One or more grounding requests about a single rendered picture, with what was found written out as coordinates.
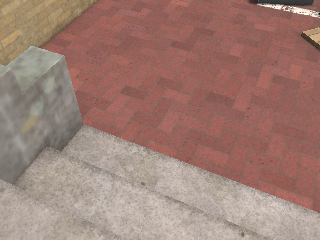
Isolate stairs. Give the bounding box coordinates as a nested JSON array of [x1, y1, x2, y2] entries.
[[13, 124, 320, 240]]

